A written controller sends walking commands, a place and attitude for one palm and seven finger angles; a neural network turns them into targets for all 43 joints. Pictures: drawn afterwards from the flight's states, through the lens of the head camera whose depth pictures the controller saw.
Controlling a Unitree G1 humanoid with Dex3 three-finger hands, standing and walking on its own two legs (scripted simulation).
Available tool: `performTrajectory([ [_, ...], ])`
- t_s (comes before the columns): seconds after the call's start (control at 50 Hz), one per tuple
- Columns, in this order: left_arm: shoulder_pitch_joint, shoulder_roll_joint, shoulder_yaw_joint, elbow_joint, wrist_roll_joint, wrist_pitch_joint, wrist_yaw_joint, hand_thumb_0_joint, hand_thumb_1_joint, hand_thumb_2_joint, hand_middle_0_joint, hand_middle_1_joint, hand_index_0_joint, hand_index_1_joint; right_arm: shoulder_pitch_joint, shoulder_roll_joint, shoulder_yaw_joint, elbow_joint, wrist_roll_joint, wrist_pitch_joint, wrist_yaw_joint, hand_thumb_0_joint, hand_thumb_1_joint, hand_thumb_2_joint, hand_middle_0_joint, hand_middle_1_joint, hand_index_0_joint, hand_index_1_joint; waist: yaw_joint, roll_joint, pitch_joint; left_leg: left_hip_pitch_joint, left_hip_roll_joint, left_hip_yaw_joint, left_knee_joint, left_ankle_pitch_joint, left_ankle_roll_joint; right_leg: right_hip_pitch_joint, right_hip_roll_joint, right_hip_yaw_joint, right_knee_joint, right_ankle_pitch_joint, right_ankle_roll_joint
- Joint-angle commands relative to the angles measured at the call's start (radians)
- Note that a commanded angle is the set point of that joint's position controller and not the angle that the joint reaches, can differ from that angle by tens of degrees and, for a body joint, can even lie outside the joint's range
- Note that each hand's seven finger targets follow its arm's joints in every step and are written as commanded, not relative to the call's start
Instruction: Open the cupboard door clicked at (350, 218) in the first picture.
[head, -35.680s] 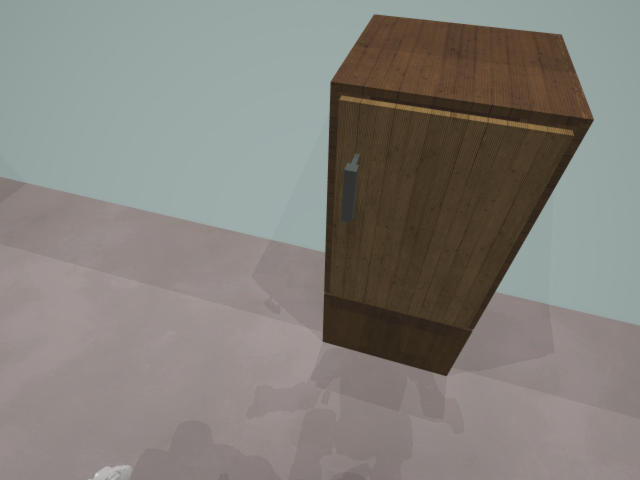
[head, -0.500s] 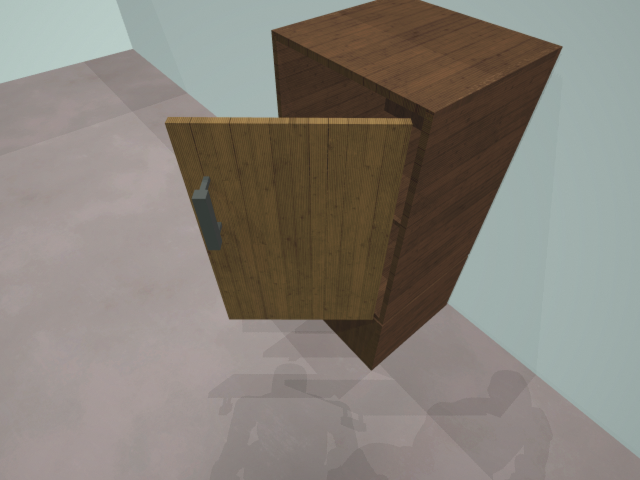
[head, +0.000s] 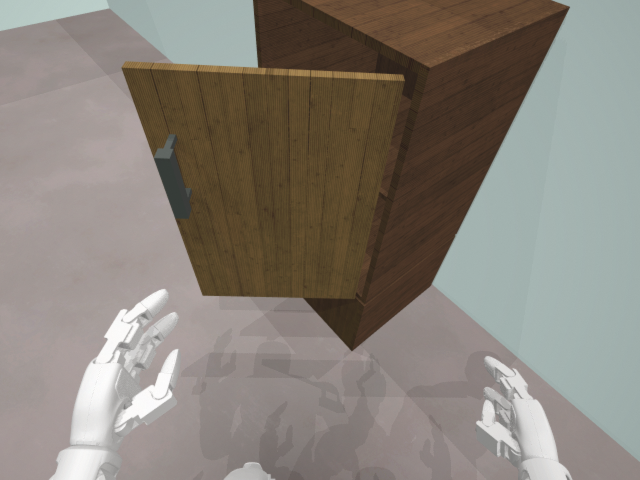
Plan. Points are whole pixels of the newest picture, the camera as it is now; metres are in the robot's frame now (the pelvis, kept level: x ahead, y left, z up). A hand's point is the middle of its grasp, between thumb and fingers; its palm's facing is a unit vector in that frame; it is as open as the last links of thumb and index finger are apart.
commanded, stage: raise the hand with hooked fingers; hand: left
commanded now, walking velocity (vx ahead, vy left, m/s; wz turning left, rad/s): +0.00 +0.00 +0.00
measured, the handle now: (177, 177) +0.55 +0.27 +0.03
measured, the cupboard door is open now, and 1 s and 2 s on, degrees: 50 50 50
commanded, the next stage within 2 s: move the hooked fingers beside the handle in 1.76 s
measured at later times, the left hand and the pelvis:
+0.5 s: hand (131, 390) +0.22 +0.23 +0.01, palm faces +0.07 -1.00 -0.03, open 11.1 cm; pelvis -0.02 -0.01 -0.03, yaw +0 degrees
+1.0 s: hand (72, 358) +0.24 +0.30 +0.04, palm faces +0.09 -0.99 -0.06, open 13.7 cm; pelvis -0.02 +0.03 -0.02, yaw +0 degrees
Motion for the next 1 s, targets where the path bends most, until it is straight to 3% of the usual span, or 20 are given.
performTrajectory([
  [0.0, 0.212, 0.197, 0.214, -0.114, -0.071, -0.026, -0.108, 0.000, 0.480, 0.720, -0.230, -0.570, -0.230, -0.570, -0.048, -0.133, -0.060, -0.205, 0.008, -0.006, -0.015, 0.000, -0.900, -0.900, 0.200, 0.300, 0.200, 0.300, 0.106, 0.067, -0.201, 0.000, -0.054, 0.001, 0.049, 0.209, -0.005, 0.011, 0.023, 0.029, -0.007, 0.376, -0.008],
  [0.02, 0.108, 0.185, 0.193, -0.226, -0.088, -0.039, -0.104, 0.000, 0.457, 0.710, -0.232, -0.585, -0.232, -0.585, -0.057, -0.125, -0.053, -0.232, 0.007, -0.007, -0.022, 0.000, -0.900, -0.900, 0.200, 0.300, 0.200, 0.300, 0.086, 0.103, -0.228, -0.007, -0.052, 0.000, 0.067, 0.153, 0.001, -0.025, 0.020, 0.057, -0.023, 0.285, 0.000],
  [0.04, 0.074, 0.216, 0.239, -0.293, -0.098, -0.057, -0.080, 0.000, 0.433, 0.700, -0.233, -0.600, -0.233, -0.600, -0.038, -0.113, -0.054, -0.228, 0.007, -0.007, -0.030, 0.000, -0.900, -0.900, 0.200, 0.300, 0.200, 0.300, 0.077, 0.159, -0.245, 0.004, -0.040, -0.012, 0.089, 0.163, 0.006, -0.042, 0.023, 0.071, -0.019, 0.280, 0.000],
  [0.08, -0.033, 0.235, 0.235, -0.521, -0.106, -0.130, -0.034, 0.000, 0.387, 0.680, -0.237, -0.630, -0.237, -0.630, 0.000, -0.092, -0.044, -0.205, -0.005, -0.014, -0.044, 0.000, -0.900, -0.900, 0.200, 0.300, 0.200, 0.300, 0.045, 0.259, -0.326, 0.071, -0.024, -0.034, 0.131, 0.235, 0.019, -0.056, 0.026, 0.079, 0.004, 0.357, 0.000],
  [0.12, -0.083, 0.219, 0.183, -0.594, -0.095, -0.179, -0.027, 0.000, 0.340, 0.660, -0.240, -0.660, -0.240, -0.660, 0.029, -0.095, -0.042, -0.161, -0.014, -0.018, -0.061, 0.000, -0.900, -0.900, 0.200, 0.300, 0.200, 0.300, -0.001, 0.225, -0.332, 0.065, -0.010, -0.051, 0.176, 0.234, 0.028, -0.115, 0.036, 0.092, 0.014, 0.344, 0.001],
  [0.16, -0.109, 0.189, 0.125, -0.526, -0.093, -0.199, -0.066, 0.000, 0.293, 0.640, -0.243, -0.690, -0.243, -0.690, 0.035, -0.106, -0.032, -0.122, -0.010, -0.035, -0.072, 0.000, -0.900, -0.900, 0.200, 0.300, 0.200, 0.300, -0.047, 0.203, -0.244, 0.002, 0.002, -0.064, 0.211, 0.179, 0.030, -0.190, 0.039, 0.095, 0.008, 0.280, 0.002],
  [0.22, -0.134, 0.203, 0.098, -0.325, -0.118, -0.116, -0.180, 0.000, 0.223, 0.610, -0.248, -0.735, -0.248, -0.735, 0.037, -0.137, -0.016, -0.101, 0.013, -0.050, -0.088, 0.000, -0.900, -0.900, 0.200, 0.300, 0.200, 0.300, -0.088, 0.093, -0.141, -0.116, 0.007, -0.080, 0.238, 0.078, 0.031, -0.217, 0.036, 0.123, -0.030, 0.185, 0.020],
  [0.26, -0.093, 0.249, 0.158, -0.173, -0.140, 0.012, -0.241, 0.000, 0.177, 0.590, -0.252, -0.765, -0.252, -0.765, 0.030, -0.150, -0.012, -0.117, 0.032, -0.040, -0.102, 0.000, -0.900, -0.900, 0.200, 0.300, 0.200, 0.300, -0.057, 0.014, -0.155, -0.181, -0.003, -0.073, 0.221, 0.038, 0.033, -0.146, 0.016, 0.170, -0.089, 0.115, 0.036],
  [0.32, -0.030, 0.323, 0.275, -0.103, -0.196, 0.210, -0.281, 0.000, 0.107, 0.560, -0.257, -0.810, -0.257, -0.810, 0.014, -0.152, -0.002, -0.183, 0.045, -0.013, -0.110, 0.000, -0.900, -0.900, 0.200, 0.300, 0.200, 0.300, 0.029, -0.027, -0.236, -0.161, -0.025, -0.069, 0.166, 0.084, 0.033, 0.038, -0.017, 0.202, -0.131, 0.182, 0.060],
  [0.36, -0.012, 0.360, 0.362, -0.158, -0.219, 0.260, -0.240, 0.000, 0.060, 0.540, -0.260, -0.840, -0.260, -0.840, 0.010, -0.135, -0.003, -0.208, 0.042, 0.002, -0.107, 0.000, -0.900, -0.900, 0.200, 0.300, 0.200, 0.300, 0.066, -0.044, -0.296, -0.131, -0.025, -0.072, 0.134, 0.124, 0.029, 0.120, -0.035, 0.203, -0.132, 0.269, 0.080],
  [0.4, -0.006, 0.359, 0.420, -0.209, -0.228, 0.226, -0.162, 0.000, 0.013, 0.520, -0.263, -0.870, -0.263, -0.870, 0.017, -0.107, -0.006, -0.208, 0.031, 0.003, -0.100, 0.000, -0.900, -0.900, 0.200, 0.300, 0.200, 0.300, 0.088, -0.047, -0.322, -0.116, -0.018, -0.077, 0.121, 0.164, 0.021, 0.145, -0.028, 0.185, -0.099, 0.375, 0.083],
  [0.44, -0.032, 0.310, 0.391, -0.266, -0.205, 0.146, -0.095, 0.000, -0.033, 0.500, -0.267, -0.900, -0.267, -0.900, 0.038, -0.092, -0.012, -0.186, 0.024, -0.007, -0.090, 0.000, -0.900, -0.900, 0.200, 0.300, 0.200, 0.300, 0.075, 0.000, -0.289, -0.076, -0.011, -0.067, 0.093, 0.184, 0.016, 0.080, -0.009, 0.138, -0.075, 0.391, 0.064],
  [0.48, -0.075, 0.258, 0.322, -0.241, -0.172, 0.071, -0.063, 0.000, -0.080, 0.480, -0.270, -0.930, -0.270, -0.930, 0.051, -0.101, -0.016, -0.157, 0.017, -0.013, -0.079, 0.000, -0.900, -0.900, 0.200, 0.300, 0.200, 0.300, 0.038, 0.032, -0.206, -0.059, -0.011, -0.065, 0.077, 0.145, 0.014, -0.039, 0.015, 0.089, -0.067, 0.266, 0.045],
  [0.56, -0.150, 0.243, 0.221, -0.120, -0.132, 0.009, -0.126, 0.000, -0.173, 0.440, -0.277, -0.990, -0.277, -0.990, 0.095, -0.152, -0.021, -0.130, 0.024, -0.026, -0.082, 0.000, -0.900, -0.900, 0.200, 0.300, 0.200, 0.300, -0.020, 0.035, -0.139, -0.076, -0.010, -0.072, 0.083, 0.046, 0.027, -0.174, 0.030, 0.072, -0.075, 0.057, 0.023],
  [0.64, -0.218, 0.321, 0.227, -0.168, -0.150, 0.044, -0.198, 0.000, -0.267, 0.400, -0.283, -1.050, -0.283, -1.050, 0.108, -0.183, -0.015, -0.162, 0.039, -0.042, -0.098, 0.000, -0.900, -0.900, 0.200, 0.300, 0.200, 0.300, -0.002, 0.118, -0.201, 0.019, -0.012, -0.078, 0.014, 0.004, 0.034, -0.148, 0.037, 0.051, -0.098, 0.008, 0.004],
  [0.7, -0.246, 0.400, 0.309, -0.251, -0.159, 0.060, -0.161, 0.000, -0.337, 0.370, -0.288, -1.095, -0.288, -1.095, 0.111, -0.185, -0.010, -0.171, 0.036, -0.048, -0.104, 0.000, -0.900, -0.900, 0.200, 0.300, 0.200, 0.300, 0.025, 0.154, -0.263, 0.107, -0.004, -0.102, -0.037, 0.029, 0.029, -0.127, 0.054, 0.005, -0.068, 0.064, -0.006],
  [0.76, -0.228, 0.368, 0.321, -0.279, -0.160, 0.058, -0.095, 0.000, -0.407, 0.340, -0.293, -1.140, -0.293, -1.140, 0.100, -0.168, 0.001, -0.175, 0.029, -0.043, -0.097, 0.000, -0.900, -0.900, 0.200, 0.300, 0.200, 0.300, 0.036, 0.193, -0.238, 0.159, 0.001, -0.127, -0.082, 0.035, 0.013, -0.131, 0.057, -0.031, -0.056, 0.093, -0.012],
  [0.82, -0.226, 0.329, 0.293, -0.204, -0.143, 0.082, -0.064, 0.000, -0.477, 0.310, -0.298, -1.185, -0.298, -1.185, 0.104, -0.174, 0.006, -0.177, 0.024, -0.025, -0.084, 0.000, -0.900, -0.900, 0.200, 0.300, 0.200, 0.300, 0.017, 0.181, -0.179, 0.158, 0.006, -0.142, -0.100, 0.020, 0.003, -0.159, 0.060, -0.046, -0.056, 0.099, -0.010],
  [0.9, -0.272, 0.303, 0.232, -0.075, -0.122, 0.165, -0.116, 0.000, -0.500, 0.300, -0.300, -1.200, -0.300, -1.200, 0.124, -0.193, 0.012, -0.194, 0.030, -0.001, -0.081, 0.000, -0.900, -0.900, 0.200, 0.300, 0.200, 0.300, -0.010, 0.137, -0.112, 0.116, 0.005, -0.145, -0.117, -0.043, 0.004, -0.163, 0.063, -0.047, -0.083, 0.087, -0.006],
  [0.98, -0.407, 0.358, 0.244, -0.095, -0.115, 0.201, -0.165, 0.000, -0.500, 0.300, -0.300, -1.200, -0.300, -1.200, 0.127, -0.202, 0.015, -0.208, 0.035, 0.004, -0.092, 0.000, -0.900, -0.900, 0.200, 0.300, 0.200, 0.300, -0.013, 0.140, -0.159, 0.162, 0.005, -0.149, -0.122, -0.016, 0.004, -0.144, 0.063, -0.043, -0.098, 0.101, -0.007],
])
